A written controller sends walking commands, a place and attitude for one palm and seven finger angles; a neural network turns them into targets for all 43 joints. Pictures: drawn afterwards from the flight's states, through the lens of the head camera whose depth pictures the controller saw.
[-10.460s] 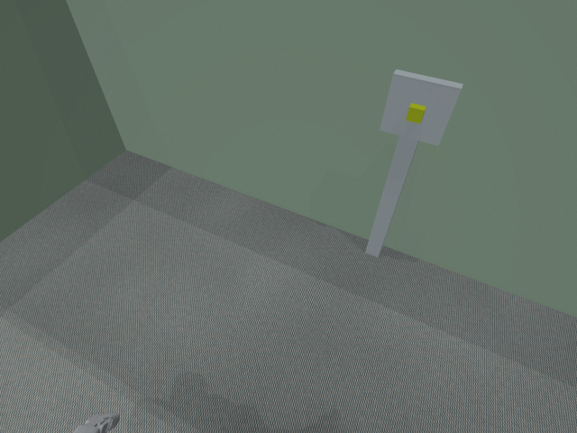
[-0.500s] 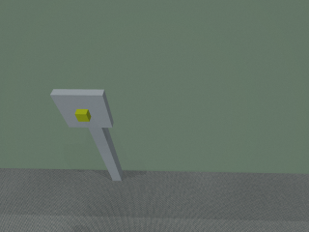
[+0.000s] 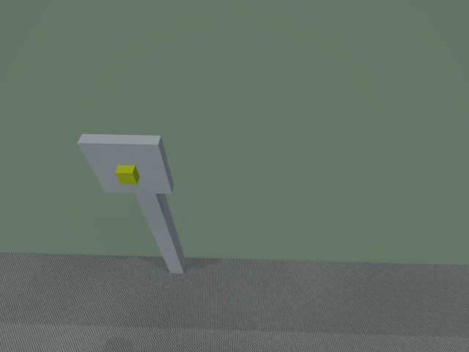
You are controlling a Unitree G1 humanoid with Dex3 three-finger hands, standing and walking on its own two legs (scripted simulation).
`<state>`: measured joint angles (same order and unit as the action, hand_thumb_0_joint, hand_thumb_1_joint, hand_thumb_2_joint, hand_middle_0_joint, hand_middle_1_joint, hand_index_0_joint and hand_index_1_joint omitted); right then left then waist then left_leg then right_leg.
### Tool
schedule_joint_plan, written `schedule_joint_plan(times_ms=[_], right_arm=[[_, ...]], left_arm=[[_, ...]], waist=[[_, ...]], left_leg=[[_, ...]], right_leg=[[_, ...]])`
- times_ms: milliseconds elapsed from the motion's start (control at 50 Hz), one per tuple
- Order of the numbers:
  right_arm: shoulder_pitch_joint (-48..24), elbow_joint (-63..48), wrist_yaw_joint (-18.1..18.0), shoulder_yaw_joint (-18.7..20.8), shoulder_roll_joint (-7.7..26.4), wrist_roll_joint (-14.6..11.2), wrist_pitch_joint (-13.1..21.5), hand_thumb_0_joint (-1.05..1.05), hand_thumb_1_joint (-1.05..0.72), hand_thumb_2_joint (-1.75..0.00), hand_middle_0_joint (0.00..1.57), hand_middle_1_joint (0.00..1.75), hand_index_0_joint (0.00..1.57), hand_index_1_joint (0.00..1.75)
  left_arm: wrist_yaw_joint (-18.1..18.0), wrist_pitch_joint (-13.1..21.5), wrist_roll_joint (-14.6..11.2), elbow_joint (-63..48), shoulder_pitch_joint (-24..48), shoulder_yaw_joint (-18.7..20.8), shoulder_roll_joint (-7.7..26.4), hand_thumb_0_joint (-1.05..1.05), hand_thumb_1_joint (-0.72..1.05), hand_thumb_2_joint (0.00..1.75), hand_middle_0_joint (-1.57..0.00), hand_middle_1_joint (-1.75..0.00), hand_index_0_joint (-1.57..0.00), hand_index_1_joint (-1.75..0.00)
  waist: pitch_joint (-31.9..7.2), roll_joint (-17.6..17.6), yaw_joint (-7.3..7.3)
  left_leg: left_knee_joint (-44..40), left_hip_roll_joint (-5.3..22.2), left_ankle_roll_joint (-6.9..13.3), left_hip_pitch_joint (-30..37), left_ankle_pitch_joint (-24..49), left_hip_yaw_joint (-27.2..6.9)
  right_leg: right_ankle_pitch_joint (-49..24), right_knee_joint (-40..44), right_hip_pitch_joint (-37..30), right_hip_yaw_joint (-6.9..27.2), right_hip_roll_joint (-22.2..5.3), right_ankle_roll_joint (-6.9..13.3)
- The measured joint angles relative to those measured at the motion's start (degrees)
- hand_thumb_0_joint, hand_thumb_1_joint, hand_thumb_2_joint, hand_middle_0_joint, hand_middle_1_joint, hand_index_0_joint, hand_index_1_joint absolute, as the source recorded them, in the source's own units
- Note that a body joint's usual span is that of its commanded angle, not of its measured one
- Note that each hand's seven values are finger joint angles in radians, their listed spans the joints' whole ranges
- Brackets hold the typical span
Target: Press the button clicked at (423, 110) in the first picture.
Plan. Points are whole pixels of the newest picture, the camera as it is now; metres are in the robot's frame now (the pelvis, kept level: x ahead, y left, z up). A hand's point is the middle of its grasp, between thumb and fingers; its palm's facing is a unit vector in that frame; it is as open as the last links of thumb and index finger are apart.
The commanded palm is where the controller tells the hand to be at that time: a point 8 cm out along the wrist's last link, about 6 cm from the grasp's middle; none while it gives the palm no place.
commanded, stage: look again from close up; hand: left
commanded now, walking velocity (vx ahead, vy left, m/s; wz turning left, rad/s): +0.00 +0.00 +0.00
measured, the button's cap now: (128, 173) +0.50 +0.30 -0.04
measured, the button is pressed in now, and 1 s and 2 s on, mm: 0 0 0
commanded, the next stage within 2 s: shuffle to correct the standing spot in 0.28 s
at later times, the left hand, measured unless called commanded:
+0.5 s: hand out of the picture -0.03 +0.17 -0.17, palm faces +0.07 -0.98 -0.19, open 7.3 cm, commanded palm none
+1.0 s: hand out of the picture +0.01 +0.23 -0.17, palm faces +0.03 -0.97 -0.24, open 7.3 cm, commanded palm none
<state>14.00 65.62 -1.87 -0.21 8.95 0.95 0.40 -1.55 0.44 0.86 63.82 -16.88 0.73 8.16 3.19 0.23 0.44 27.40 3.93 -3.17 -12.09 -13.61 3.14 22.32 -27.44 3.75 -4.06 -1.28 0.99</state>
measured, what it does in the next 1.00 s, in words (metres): steps on the spot: right foot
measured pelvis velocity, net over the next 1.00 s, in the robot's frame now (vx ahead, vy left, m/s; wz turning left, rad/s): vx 0.00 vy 0.05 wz -0.02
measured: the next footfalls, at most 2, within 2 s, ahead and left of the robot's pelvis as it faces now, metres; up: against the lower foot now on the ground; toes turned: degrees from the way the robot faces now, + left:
right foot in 0.96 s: +0.01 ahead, -0.05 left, +0.00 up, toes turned -5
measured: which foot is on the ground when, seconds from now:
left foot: down 0.00-1.00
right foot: down 0.00-0.74, up 0.76-0.94, down 0.96-1.00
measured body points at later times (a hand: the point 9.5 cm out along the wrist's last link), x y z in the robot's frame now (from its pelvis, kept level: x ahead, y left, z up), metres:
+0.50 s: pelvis -0.01 +0.01 +0.00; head +0.00 +0.01 +0.45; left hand -0.03 +0.23 -0.16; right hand +0.00 -0.22 -0.16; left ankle +0.01 +0.16 -0.74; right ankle -0.08 -0.10 -0.74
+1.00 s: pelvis +0.00 +0.05 -0.01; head +0.02 +0.03 +0.44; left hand +0.01 +0.28 -0.15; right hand +0.01 -0.17 -0.17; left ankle +0.01 +0.16 -0.74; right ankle -0.03 -0.04 -0.74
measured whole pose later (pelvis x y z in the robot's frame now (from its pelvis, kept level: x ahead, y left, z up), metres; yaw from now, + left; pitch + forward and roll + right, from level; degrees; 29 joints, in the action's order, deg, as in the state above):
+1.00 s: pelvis +0.00 +0.05 -0.01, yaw -1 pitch -1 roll +3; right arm 14.4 62.9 -1.4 0.7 8.8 1.2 0.2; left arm -1.7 0.6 1.4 61.1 -15.0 1.6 8.9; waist 3.4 0.2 0.6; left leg 29.6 -1.0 1.1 -13.6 -15.0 6.5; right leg 19.6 -34.2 13.0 -4.1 -2.8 1.5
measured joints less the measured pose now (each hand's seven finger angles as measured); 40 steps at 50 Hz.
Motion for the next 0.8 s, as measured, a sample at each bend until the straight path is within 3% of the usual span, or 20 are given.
schedule_joint_plan(times_ms=[540, 640, 720, 800], right_arm=[[0.37, -0.70, 0.30, 0.32, 0.26, 0.06, -0.51, 0.01, -0.92, -0.90, 0.20, 0.30, 0.20, 0.30], [0.55, -2.06, 0.68, 0.93, 1.06, 0.30, -1.53, 0.00, -0.91, -0.90, 0.20, 0.30, 0.20, 0.30], [0.08, -3.54, 0.90, 1.30, 1.07, 0.35, -1.53, 0.00, -0.91, -0.90, 0.20, 0.30, 0.20, 0.30], [-0.50, -5.70, 0.76, 1.39, 0.56, 0.54, -0.25, 0.00, -0.91, -0.90, 0.20, 0.30, 0.20, 0.30]], left_arm=[[-0.08, -0.11, 0.09, -0.14, -1.09, 0.41, -0.29, 0.00, 0.91, 0.90, -0.20, -0.30, -0.20, -0.30], [-0.14, -0.56, 0.32, -0.83, -2.04, 1.37, -0.25, 0.00, 0.91, 0.90, -0.20, -0.30, -0.21, -0.30], [-0.28, -1.27, 0.58, -1.17, -2.94, 2.21, 0.71, 0.00, 0.91, 0.90, -0.20, -0.30, -0.21, -0.30], [-0.43, -2.62, 0.62, -1.54, -1.87, 2.47, 1.94, 0.00, 0.91, 0.90, -0.20, -0.30, -0.21, -0.30]], waist=[[-0.25, 0.00, 0.80], [-0.10, -0.41, 1.54], [0.34, 1.39, 2.02], [1.01, 2.27, 1.72]], left_leg=[[1.03, -0.51, 0.75, -0.76, 0.21, -0.18], [4.59, -1.35, 1.69, -2.19, -1.86, 0.20], [5.53, -3.36, 3.24, -2.06, -3.01, 1.86], [5.64, -4.44, 4.85, -2.75, -3.27, 3.59]], right_leg=[[-0.54, -0.29, 0.25, -0.23, -0.53, -0.60], [1.01, -3.10, 1.32, 0.14, -1.65, -1.50], [2.72, -6.11, 2.51, 1.59, -4.04, -2.90], [8.38, -16.74, 8.34, 2.38, -4.56, -0.78]])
